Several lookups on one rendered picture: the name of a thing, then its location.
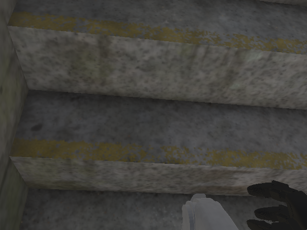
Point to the robot right thigh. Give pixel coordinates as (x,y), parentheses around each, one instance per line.
(205,214)

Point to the right robot hand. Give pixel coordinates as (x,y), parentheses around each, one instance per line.
(290,217)

